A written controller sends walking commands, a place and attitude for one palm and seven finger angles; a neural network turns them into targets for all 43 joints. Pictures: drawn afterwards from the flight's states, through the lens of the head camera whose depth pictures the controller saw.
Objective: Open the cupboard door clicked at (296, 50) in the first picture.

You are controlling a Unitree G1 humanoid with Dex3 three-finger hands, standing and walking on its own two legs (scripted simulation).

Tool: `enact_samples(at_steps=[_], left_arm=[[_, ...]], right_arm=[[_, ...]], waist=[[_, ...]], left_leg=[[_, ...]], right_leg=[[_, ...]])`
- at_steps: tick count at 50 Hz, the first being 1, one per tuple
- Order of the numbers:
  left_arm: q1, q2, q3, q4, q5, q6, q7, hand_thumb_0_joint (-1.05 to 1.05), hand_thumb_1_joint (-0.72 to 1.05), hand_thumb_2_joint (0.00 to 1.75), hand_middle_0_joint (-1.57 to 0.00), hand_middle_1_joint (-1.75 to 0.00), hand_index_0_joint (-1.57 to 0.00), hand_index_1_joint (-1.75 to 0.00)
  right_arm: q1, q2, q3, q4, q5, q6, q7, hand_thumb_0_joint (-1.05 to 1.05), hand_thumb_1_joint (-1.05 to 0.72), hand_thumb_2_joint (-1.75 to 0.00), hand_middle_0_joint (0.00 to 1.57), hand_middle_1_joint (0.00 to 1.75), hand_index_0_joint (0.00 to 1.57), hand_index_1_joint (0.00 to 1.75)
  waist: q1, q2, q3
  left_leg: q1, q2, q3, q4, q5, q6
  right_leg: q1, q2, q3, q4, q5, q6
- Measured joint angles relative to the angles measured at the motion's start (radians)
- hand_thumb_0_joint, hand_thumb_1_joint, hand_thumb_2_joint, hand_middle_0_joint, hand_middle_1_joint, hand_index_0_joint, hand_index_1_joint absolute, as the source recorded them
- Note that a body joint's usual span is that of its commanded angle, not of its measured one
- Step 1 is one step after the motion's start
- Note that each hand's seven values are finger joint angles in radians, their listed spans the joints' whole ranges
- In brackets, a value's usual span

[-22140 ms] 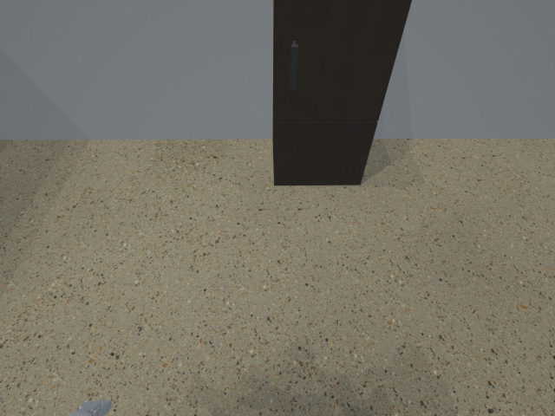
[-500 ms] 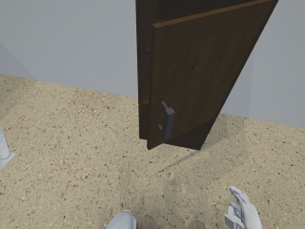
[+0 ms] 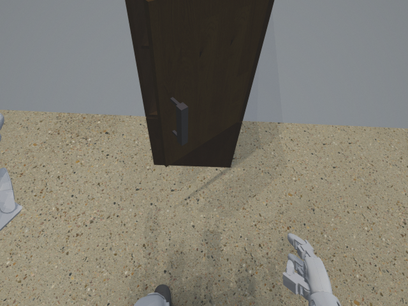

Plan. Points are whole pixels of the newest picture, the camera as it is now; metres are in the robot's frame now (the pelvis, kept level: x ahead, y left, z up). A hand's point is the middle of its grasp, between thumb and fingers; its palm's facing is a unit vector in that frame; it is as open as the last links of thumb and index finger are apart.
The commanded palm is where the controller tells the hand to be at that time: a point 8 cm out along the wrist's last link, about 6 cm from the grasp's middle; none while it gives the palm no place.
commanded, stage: stop stepping back and stand still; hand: left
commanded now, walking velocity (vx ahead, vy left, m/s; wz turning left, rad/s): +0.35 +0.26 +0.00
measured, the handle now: (178, 121) +0.63 +0.11 -0.09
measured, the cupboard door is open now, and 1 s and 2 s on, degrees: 41 41 41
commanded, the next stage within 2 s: let the arm hang, fingers relaxed in 0.66 s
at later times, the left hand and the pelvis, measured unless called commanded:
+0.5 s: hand out of the picture +0.14 +0.26 +0.18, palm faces +0.41 -0.77 -0.49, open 7.4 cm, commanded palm +0.08 +0.30 +0.19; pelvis -0.06 +0.00 +0.01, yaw -1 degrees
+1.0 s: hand out of the picture +0.06 +0.17 -0.14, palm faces -0.05 -0.97 -0.22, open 7.4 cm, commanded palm none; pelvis -0.07 -0.01 +0.00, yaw +1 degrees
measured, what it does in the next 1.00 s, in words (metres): steps on the spot: left foot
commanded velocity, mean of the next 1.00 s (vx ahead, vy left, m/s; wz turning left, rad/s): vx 0.10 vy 0.02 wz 0.00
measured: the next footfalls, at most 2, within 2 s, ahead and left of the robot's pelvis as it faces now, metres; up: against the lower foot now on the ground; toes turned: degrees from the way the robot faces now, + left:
left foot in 0.24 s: +0.03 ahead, +0.10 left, +0.00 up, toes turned +3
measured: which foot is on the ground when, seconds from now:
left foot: up 0.00-0.22, down 0.24-1.00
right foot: down 0.00-1.00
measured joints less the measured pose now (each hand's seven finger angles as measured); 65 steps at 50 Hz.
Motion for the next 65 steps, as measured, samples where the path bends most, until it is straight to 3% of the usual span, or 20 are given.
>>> enact_samples(at_steps=[3, 5, 8, 12, 19, 25, 31, 33, 35, 38, 40, 44, 47, 51, 53, 57, 65], left_arm=[[0.041, -0.014, -0.029, 0.015, 0.009, -0.018, -0.001, 0.01, 0.88, 0.9, -0.21, -0.3, -0.21, -0.31], [0.058, -0.023, -0.038, 0.039, 0.017, -0.021, 0.006, 0.01, 0.88, 0.9, -0.22, -0.3, -0.22, -0.31], [0.034, -0.053, -0.049, 0.107, 0.03, -0.026, 0.02, 0.01, 0.88, 0.9, -0.22, -0.3, -0.22, -0.31], [-0.032, -0.083, -0.07, 0.17, 0.036, -0.026, 0.027, 0.01, 0.88, 0.9, -0.21, -0.3, -0.21, -0.31], [-0.003, -0.062, -0.048, 0.144, 0.041, -0.05, 0.017, 0.01, 0.88, 0.9, -0.21, -0.3, -0.21, -0.31], [-0.008, -0.061, -0.033, 0.146, 0.043, -0.055, 0.019, 0.01, 0.88, 0.9, -0.21, -0.3, -0.21, -0.31], [-0.029, -0.117, -0.063, 0.166, 0.04, -0.03, 0.019, 0.01, 0.89, 0.9, -0.21, -0.3, -0.21, -0.31], [-0.055, -0.136, -0.085, 0.177, 0.043, -0.024, 0.021, 0.01, 0.89, 0.9, -0.21, -0.3, -0.21, -0.31], [-0.085, -0.15, -0.102, 0.194, 0.045, -0.018, 0.021, 0.01, 0.89, 0.9, -0.21, -0.3, -0.21, -0.31], [-0.111, -0.16, -0.105, 0.218, 0.046, -0.013, 0.017, 0.01, 0.89, 0.9, -0.21, -0.3, -0.21, -0.31], [-0.175, -0.149, -0.149, 0.354, 0.073, -0.014, -0.019, 0.01, 0.89, 0.9, -0.21, -0.3, -0.21, -0.3], [-0.339, -0.175, -0.297, 0.808, 0.095, 0.151, -0.094, 0.0, 0.9, 0.9, -0.2, -0.29, -0.2, -0.3], [-0.382, -0.22, -0.395, 1.099, 0.1, 0.199, -0.12, 0.01, 0.9, 0.9, -0.2, -0.29, -0.19, -0.3], [-0.353, -0.323, -0.5, 1.394, 0.097, 0.217, -0.141, 0.01, 0.91, 0.9, -0.2, -0.29, -0.2, -0.3], [-0.347, -0.34, -0.465, 1.464, 0.071, 0.193, -0.114, -0.02, 0.97, 0.9, -0.21, -0.3, -0.21, -0.3], [-0.354, -0.297, -0.459, 1.567, 0.079, 0.178, -0.114, -0.04, 1.0, 0.9, -0.21, -0.3, -0.21, -0.3], [-0.335, -0.254, -0.461, 1.711, 0.078, 0.183, -0.113, -0.01, 0.94, 0.9, -0.2, -0.3, -0.2, -0.3]], right_arm=[[0.045, -0.04, -0.009, 0.056, 0.01, 0.023, -0.008, 0.01, -0.9, -0.89, 0.21, 0.3, 0.2, 0.3], [0.099, -0.056, -0.014, 0.088, 0.019, 0.031, -0.019, 0.01, -0.9, -0.89, 0.2, 0.3, 0.2, 0.3], [0.163, -0.087, -0.026, 0.114, 0.021, 0.031, -0.037, 0.01, -0.91, -0.89, 0.2, 0.3, 0.2, 0.3], [0.203, -0.13, -0.052, 0.134, 0.021, 0.021, -0.049, 0.01, -0.91, -0.89, 0.2, 0.3, 0.2, 0.3], [0.165, -0.087, -0.041, 0.097, 0.013, -0.005, -0.047, 0.02, -0.91, -0.89, 0.2, 0.3, 0.2, 0.3], [0.138, -0.032, -0.009, 0.076, 0.007, -0.016, -0.052, 0.01, -0.91, -0.89, 0.2, 0.3, 0.2, 0.3], [0.122, -0.023, 0.006, 0.092, 0.001, -0.004, -0.047, 0.01, -0.9, -0.89, 0.2, 0.3, 0.2, 0.3], [0.121, -0.032, 0.007, 0.107, 0.003, -0.002, -0.046, 0.01, -0.9, -0.89, 0.21, 0.3, 0.2, 0.3], [0.119, -0.04, 0.007, 0.119, 0.005, 0.0, -0.049, 0.01, -0.9, -0.89, 0.21, 0.3, 0.2, 0.3], [0.109, -0.045, 0.007, 0.121, 0.006, 0.001, -0.053, 0.01, -0.9, -0.89, 0.21, 0.3, 0.2, 0.3], [0.088, -0.061, -0.015, 0.155, 0.004, -0.021, -0.015, 0.01, -0.9, -0.89, 0.2, 0.3, 0.2, 0.3], [0.025, -0.094, -0.026, 0.216, -0.02, 0.061, 0.02, 0.01, -0.91, -0.89, 0.2, 0.3, 0.2, 0.3], [0.012, -0.085, -0.017, 0.254, -0.019, 0.094, 0.032, 0.01, -0.91, -0.89, 0.2, 0.3, 0.2, 0.3], [0.042, -0.075, -0.019, 0.343, -0.012, 0.129, 0.039, 0.01, -0.91, -0.89, 0.2, 0.3, 0.2, 0.3], [0.072, -0.062, -0.019, 0.398, -0.01, 0.136, 0.034, 0.01, -0.91, -0.89, 0.2, 0.3, 0.2, 0.3], [0.112, -0.047, -0.02, 0.495, -0.01, 0.144, 0.023, 0.01, -0.91, -0.89, 0.2, 0.3, 0.2, 0.3], [0.12, -0.049, -0.029, 0.575, -0.002, 0.146, 0.012, 0.01, -0.91, -0.89, 0.2, 0.3, 0.2, 0.3]], waist=[[0.006, 0.021, -0.007], [0.008, 0.005, -0.036], [-0.002, 0.002, -0.071], [-0.037, 0.04, -0.093], [-0.064, 0.018, -0.069], [-0.041, 0.057, -0.064], [0.017, 0.086, -0.065], [0.03, 0.086, -0.06], [0.035, 0.078, -0.052], [0.031, 0.057, -0.045], [0.022, 0.065, -0.057], [-0.017, 0.085, -0.053], [-0.032, 0.054, -0.017], [-0.056, 0.054, 0.019], [-0.045, 0.043, 0.033], [-0.016, 0.046, 0.058], [-0.014, 0.079, 0.073]], left_leg=[[-0.049, -0.032, -0.084, 0.262, -0.155, -0.013], [-0.024, -0.061, -0.083, 0.334, -0.177, -0.011], [0.078, -0.084, -0.062, 0.254, -0.175, 0.009], [0.23, -0.082, -0.069, 0.063, -0.149, 0.042], [0.221, -0.093, -0.05, 0.068, -0.121, 0.052], [0.194, -0.083, -0.071, 0.061, -0.102, 0.046], [0.16, -0.07, -0.087, 0.141, -0.201, 0.031], [0.17, -0.069, -0.092, 0.146, -0.179, 0.032], [0.19, -0.07, -0.093, 0.133, -0.118, 0.036], [0.215, -0.079, -0.084, 0.116, -0.128, 0.042], [0.186, -0.088, -0.085, 0.115, -0.127, 0.048], [0.139, -0.118, -0.093, 0.109, -0.101, 0.063], [0.139, -0.128, -0.079, 0.12, -0.103, 0.05], [0.177, -0.105, -0.108, 0.094, -0.099, 0.029], [0.19, -0.096, -0.125, 0.065, -0.085, 0.025], [0.214, -0.082, -0.142, 0.016, -0.059, 0.016], [0.258, -0.079, -0.137, -0.04, -0.034, 0.017]], right_leg=[[-0.007, 0.019, 0.015, 0.016, 0.023, -0.007], [0.003, 0.009, 0.032, 0.001, 0.031, -0.007], [0.012, 0.002, 0.042, -0.005, 0.039, -0.005], [-0.003, 0.019, 0.013, 0.049, 0.015, 0.002], [-0.03, 0.005, 0.028, 0.088, 0.029, 0.013], [-0.047, 0.015, 0.003, 0.076, 0.021, -0.002], [-0.049, 0.033, -0.001, 0.071, 0.066, -0.015], [-0.04, 0.035, -0.005, 0.085, 0.052, -0.011], [-0.025, 0.033, -0.008, 0.098, 0.037, -0.007], [-0.009, 0.023, 0.001, 0.091, 0.032, 0.003], [-0.062, 0.011, -0.004, 0.151, 0.032, 0.011], [-0.177, -0.003, 0.038, 0.32, -0.104, 0.024], [-0.144, -0.017, 0.059, 0.182, 0.065, 0.019], [-0.09, 0.009, 0.032, 0.134, 0.049, 0.004], [-0.064, 0.019, 0.017, 0.084, 0.064, -0.002], [-0.022, 0.036, 0.003, 0.0, 0.109, -0.008], [0.025, 0.039, 0.009, -0.068, 0.142, -0.009]])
